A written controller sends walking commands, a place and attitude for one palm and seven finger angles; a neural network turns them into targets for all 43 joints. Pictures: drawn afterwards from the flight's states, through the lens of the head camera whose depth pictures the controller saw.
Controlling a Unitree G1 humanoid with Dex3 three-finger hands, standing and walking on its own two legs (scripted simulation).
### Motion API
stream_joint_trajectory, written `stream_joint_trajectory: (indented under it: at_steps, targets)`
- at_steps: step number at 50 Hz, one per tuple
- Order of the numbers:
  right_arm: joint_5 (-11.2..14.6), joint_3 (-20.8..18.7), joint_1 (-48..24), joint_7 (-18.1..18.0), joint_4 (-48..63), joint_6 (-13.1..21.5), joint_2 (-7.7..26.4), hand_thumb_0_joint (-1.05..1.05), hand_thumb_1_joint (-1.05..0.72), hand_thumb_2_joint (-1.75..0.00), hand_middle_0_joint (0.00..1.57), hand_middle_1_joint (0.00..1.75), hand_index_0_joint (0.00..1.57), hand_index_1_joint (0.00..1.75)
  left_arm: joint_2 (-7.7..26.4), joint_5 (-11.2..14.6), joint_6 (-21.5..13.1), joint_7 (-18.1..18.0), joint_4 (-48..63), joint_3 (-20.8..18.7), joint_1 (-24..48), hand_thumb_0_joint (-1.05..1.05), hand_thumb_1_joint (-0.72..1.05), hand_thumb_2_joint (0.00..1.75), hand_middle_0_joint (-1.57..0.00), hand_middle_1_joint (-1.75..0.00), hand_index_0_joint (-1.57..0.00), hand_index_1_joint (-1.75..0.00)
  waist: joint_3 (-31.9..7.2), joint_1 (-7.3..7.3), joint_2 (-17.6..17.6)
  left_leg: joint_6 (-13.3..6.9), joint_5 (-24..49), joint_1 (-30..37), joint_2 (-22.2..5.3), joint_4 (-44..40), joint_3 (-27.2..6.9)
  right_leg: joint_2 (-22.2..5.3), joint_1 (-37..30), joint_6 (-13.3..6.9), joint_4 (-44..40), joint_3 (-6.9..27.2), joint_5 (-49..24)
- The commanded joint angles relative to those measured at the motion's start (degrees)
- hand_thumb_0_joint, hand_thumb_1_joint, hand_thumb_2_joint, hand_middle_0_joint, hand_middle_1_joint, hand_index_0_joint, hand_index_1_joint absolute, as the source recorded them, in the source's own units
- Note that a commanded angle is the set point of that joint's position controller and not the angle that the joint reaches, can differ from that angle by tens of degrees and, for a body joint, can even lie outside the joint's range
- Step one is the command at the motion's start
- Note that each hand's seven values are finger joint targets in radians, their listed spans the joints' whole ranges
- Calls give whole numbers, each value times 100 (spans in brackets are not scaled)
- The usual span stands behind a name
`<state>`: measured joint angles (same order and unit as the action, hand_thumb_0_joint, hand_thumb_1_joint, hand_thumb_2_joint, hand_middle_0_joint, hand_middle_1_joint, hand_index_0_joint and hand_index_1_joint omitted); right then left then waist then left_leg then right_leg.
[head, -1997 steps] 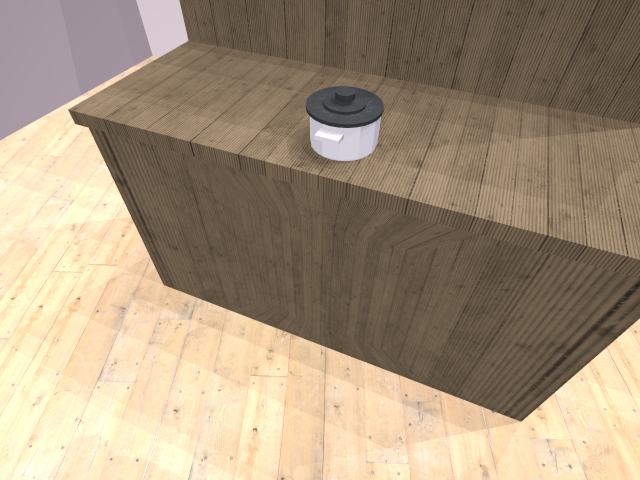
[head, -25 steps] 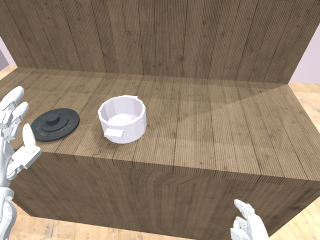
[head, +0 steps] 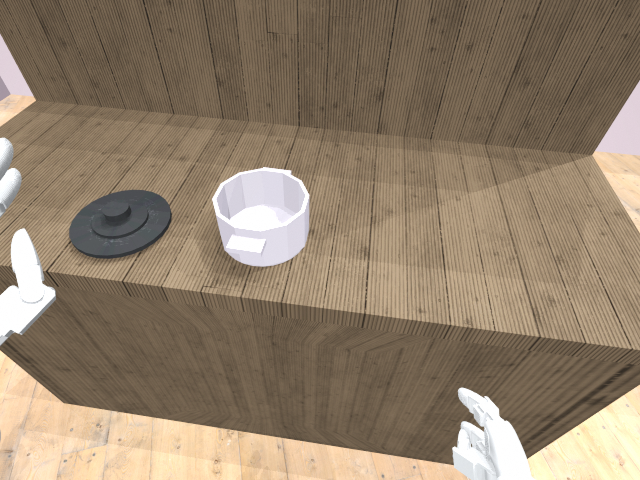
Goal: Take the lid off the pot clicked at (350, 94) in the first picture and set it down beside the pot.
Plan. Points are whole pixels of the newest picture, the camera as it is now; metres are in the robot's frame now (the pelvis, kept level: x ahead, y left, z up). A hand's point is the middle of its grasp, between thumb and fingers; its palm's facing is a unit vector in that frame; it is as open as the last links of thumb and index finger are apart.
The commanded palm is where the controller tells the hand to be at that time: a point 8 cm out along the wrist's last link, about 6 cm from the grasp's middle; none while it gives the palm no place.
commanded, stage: step back with the hand held close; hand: left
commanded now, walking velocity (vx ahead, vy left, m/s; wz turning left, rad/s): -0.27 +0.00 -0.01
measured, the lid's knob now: (117, 210) +0.49 +0.40 +0.03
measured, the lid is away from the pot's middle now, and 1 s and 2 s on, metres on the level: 0.25 0.25 0.25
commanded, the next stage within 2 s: stop stepping back and stand still in 1.06 s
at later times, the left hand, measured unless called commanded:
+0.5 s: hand (30, 364) +0.14 +0.23 +0.21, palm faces +0.37 -0.81 -0.46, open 7.4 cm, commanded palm +0.08 +0.29 +0.21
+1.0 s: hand out of the picture +0.03 +0.25 +0.22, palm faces +0.35 -0.82 -0.45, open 7.4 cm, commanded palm -0.03 +0.30 +0.21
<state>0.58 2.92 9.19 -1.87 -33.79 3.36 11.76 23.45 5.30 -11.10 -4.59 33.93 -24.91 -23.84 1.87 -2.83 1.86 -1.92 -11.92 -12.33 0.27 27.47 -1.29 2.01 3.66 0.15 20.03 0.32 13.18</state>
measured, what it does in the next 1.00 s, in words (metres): walks backwards: left foot, then right foot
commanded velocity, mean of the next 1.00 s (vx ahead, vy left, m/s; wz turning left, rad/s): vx -0.32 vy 0.00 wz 0.02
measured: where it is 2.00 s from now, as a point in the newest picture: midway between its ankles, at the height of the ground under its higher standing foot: outside the picture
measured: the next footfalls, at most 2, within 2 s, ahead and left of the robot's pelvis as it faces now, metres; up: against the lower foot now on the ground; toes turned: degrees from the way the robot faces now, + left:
left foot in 0.58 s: -0.01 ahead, +0.13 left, +0.00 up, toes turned -1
right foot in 0.82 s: -0.08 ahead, -0.10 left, +0.00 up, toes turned -2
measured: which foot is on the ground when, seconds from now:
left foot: down 0.00-0.42, up 0.44-0.56, down 0.58-0.88, up 0.90-1.00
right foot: down 0.00-0.66, up 0.68-0.80, down 0.82-1.00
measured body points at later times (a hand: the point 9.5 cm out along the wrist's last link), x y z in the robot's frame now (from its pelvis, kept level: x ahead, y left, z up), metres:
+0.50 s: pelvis -0.05 +0.01 -0.01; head -0.05 +0.02 +0.44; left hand +0.12 +0.28 +0.24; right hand +0.11 -0.23 -0.09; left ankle -0.01 +0.10 -0.72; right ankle -0.05 -0.12 -0.74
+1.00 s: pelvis -0.17 +0.03 -0.01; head -0.16 +0.04 +0.44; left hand +0.00 +0.29 +0.24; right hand +0.01 -0.21 -0.08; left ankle -0.15 +0.14 -0.71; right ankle -0.12 -0.10 -0.74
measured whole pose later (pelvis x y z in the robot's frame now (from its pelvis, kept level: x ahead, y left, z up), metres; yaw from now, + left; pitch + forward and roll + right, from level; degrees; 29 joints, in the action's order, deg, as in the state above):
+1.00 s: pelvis -0.17 +0.03 -0.01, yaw -1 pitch +1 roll -1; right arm 1.4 -1.1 10.4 -2.6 -33.9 2.1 10.2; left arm 26.5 4.3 -13.2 -5.6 41.3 -25.6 -30.9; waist -1.2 0.0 -1.1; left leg -0.1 -24.0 -25.8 -0.2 50.3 -1.4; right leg 0.2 18.4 -0.1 28.9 -1.3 11.2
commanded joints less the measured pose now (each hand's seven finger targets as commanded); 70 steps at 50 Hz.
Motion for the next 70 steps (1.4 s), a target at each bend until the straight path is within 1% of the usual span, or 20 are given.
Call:
stream_joint_trajectory:
  at_steps: [1, 7, 15, 21, 25, 28, 30, 36, 41, 45, 47, 52, 54, 57, 58, 59, 64, 66, 67, 70]
  targets:
    - [84, -497, -469, -29, 1017, 134, 819, 0, -90, -90, 20, 30, 20, 30, 668, -41, -292, 37, 914, -239, -197, 0, 90, 90, -20, -30, -20, -30, -587, 218, 142, -168, 989, 544, -443, -177, -330, -654, 792, -131, -77, 320, -1553]
    - [106, -544, -374, -69, 1378, 69, 811, 0, -90, -90, 20, 30, 20, 30, 1138, -29, -421, -42, 1965, -772, -830, 0, 90, 90, -20, -30, -20, -30, -1171, 108, 383, -296, 1851, 190, -799, -500, -755, -288, 487, 15, 849, 25, -1209]
    - [66, -584, -74, -100, 1303, 339, 815, 0, -90, -90, 20, 30, 20, 30, 1126, -47, -440, -222, 2187, -986, -1016, 0, 90, 90, -20, -30, -20, -30, -871, 188, 1121, -413, 146, -904, -1191, -883, -1010, -200, 517, 28, 1497, -27, 546]
    - [179, -736, 115, -105, 1055, 218, 719, 0, -90, -90, 20, 30, 20, 30, 1008, 0, -395, -253, 1313, -747, -679, 0, 90, 90, -20, -30, -20, -30, -829, 444, -1494, 96, -698, -278, -143, 1697, -208, -1704, 1590, -605, -293, 1260, -1188]
    - [155, -619, -132, -143, 1067, 145, 548, 0, -90, -90, 20, 30, 20, 30, 956, -51, -304, -283, 1165, -635, -519, 0, 90, 90, -20, -30, -20, -30, -404, 449, -1052, 68, -1179, -833, -297, 2139, -330, -1927, 1704, -758, 17, 1089, -1875]
    - [132, -535, -367, -250, 1107, 180, 680, 0, -90, -90, 20, 30, 20, 30, 1092, -69, -390, -354, 1485, -680, -330, 0, 90, 90, -20, -30, -20, -30, -61, 439, -84, -58, -84, -733, -495, -157, -455, -1092, 1580, -299, 790, 419, -1299]
    - [100, -563, -324, -253, 1200, 252, 773, 0, -90, -90, 20, 30, 20, 30, 1067, -48, -506, -350, 1895, -722, -462, 0, 90, 90, -20, -30, -20, -30, -460, 315, 981, -350, 1490, -785, -1143, -504, -1122, -335, 1199, 56, 1520, -32, -843]
    - [-54, -619, -120, -89, 1104, 544, 734, 0, -90, -90, 20, 30, 20, 30, 1113, -49, -517, -274, 2679, -840, -852, 0, 90, 90, -20, -30, -20, -30, -1255, 192, 1553, -521, 2963, -373, -1531, -463, -1020, -171, 1268, 75, 2172, -15, 1063]
    - [11, -660, -173, -59, 960, 493, 756, 0, -90, -90, 20, 30, 20, 30, 1175, -78, -462, -262, 2151, -955, -945, 0, 90, 90, -20, -30, -20, -30, -1378, 187, 450, -161, 2159, -396, -1130, 240, -662, -309, 544, 81, 533, 8, -1087]
    - [161, -838, -108, -115, 849, 227, 596, 0, -90, -90, 20, 30, 20, 30, 1123, -12, -461, -268, 1376, -840, -746, 0, 90, 90, -20, -30, -20, -30, -1335, 369, -1502, 245, -1150, -761, -102, 2392, -84, -2078, 1108, -715, -181, 1328, -2953]
    - [137, -789, -287, -160, 871, 169, 463, 0, -90, -90, 20, 30, 20, 30, 1067, -23, -368, -299, 1280, -789, -655, 0, 90, 90, -20, -30, -20, -30, -960, 313, -1286, 162, -1688, -940, -213, 3306, -374, -2254, 1765, -880, -369, 1328, -1696]
    - [94, -580, -273, -260, 943, 169, 673, 0, -90, -90, 20, 30, 20, 30, 919, -13, -426, -363, 1331, -534, -255, 0, 90, 90, -20, -30, -20, -30, -330, 545, -290, -2, -438, -679, -446, -546, -329, -980, 1607, -230, 895, 335, -990]
    - [-27, -673, -232, -275, 1007, 329, 715, 0, -90, -90, 20, 30, 20, 30, 1077, -52, -606, -400, 1930, -656, -139, 0, 90, 90, -20, -30, -20, -30, -490, 481, 1589, -660, 1221, -821, -1861, -1150, -1818, -42, 2099, 83, 2867, 123, 1086]
    - [-140, -732, 43, -85, 908, 716, 663, 0, -90, -90, 20, 30, 20, 30, 1024, 30, -621, -362, 2359, -705, -537, 0, 90, 90, -20, -30, -20, -30, -1015, 400, 1396, -1018, 2450, -464, -1977, -825, -1633, -41, 2631, 117, 4317, 534, 1788]
    - [-387, -1072, 348, 163, -1010, 892, 1530, 0, -90, -90, 20, 30, 20, 30, -831, -507, 528, 266, -3506, 1867, 480, 0, 90, 90, -20, -30, -20, -30, -586, 1054, 1732, -617, 4975, -394, -1647, 515, -1533, -244, 3502, 296, 4768, 822, 1334]
    - [202, -879, -343, 200, 1213, 734, 527, 0, -90, -90, 20, 30, 20, 30, 1534, 47, -259, -217, 4354, -698, 1235, 0, 90, 90, -20, -30, -20, -30, -1656, 160, 861, -621, 2728, 571, -1823, -445, -624, -43, 2515, 310, 4197, 752, 1600]
    - [111, -584, -105, 129, 1168, 660, 575, 0, -90, -90, 20, 30, 20, 30, 1310, -175, -299, -459, 3042, -948, -1471, 0, 90, 90, -20, -30, -20, -30, -1019, 180, 1341, -137, -2619, -1815, -844, -813, -485, 117, -48, 100, 1284, -316, 783]
    - [75, -577, -97, 85, 1071, 555, 478, 0, -90, -90, 20, 30, 20, 30, 1259, -324, -289, -456, 2280, -842, -1125, 0, 90, 90, -20, -30, -20, -30, -645, 258, -236, 196, -2417, -2188, -33, 1088, 362, -666, 213, -259, -139, 654, 1640]
    - [74, -647, -186, 53, 1002, 504, 583, 0, -90, -90, 20, 30, 20, 30, 1405, -275, -298, -435, 2006, -901, -551, 0, 90, 90, -20, -30, -20, -30, -387, 304, -1286, 210, -1820, -1849, 207, 3067, 201, -1727, 1592, -758, -1180, 2334, 2495]
    - [39, -722, 52, -92, 615, 392, 737, 0, -90, -90, 20, 30, 20, 30, 1155, -210, -223, -373, 707, -688, 206, 0, 90, 90, -20, -30, -20, -30, 108, 585, -1241, 124, -1003, -1150, -130, 4206, -230, -1926, 3402, -839, -1380, 2346, 3657]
